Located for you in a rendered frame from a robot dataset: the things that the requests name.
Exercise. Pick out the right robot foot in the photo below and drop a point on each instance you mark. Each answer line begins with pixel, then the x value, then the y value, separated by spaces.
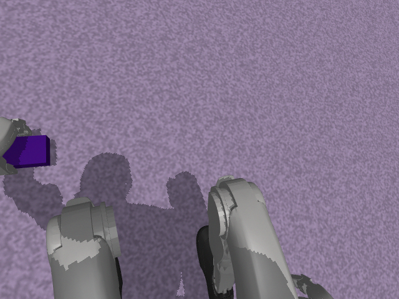
pixel 205 257

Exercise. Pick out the small box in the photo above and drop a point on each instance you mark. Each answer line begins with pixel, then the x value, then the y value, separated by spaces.
pixel 29 151

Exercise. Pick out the right robot hand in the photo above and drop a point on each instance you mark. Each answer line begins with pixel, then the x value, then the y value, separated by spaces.
pixel 306 286

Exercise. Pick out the left robot hand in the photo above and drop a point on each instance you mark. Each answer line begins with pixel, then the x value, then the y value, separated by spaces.
pixel 9 129

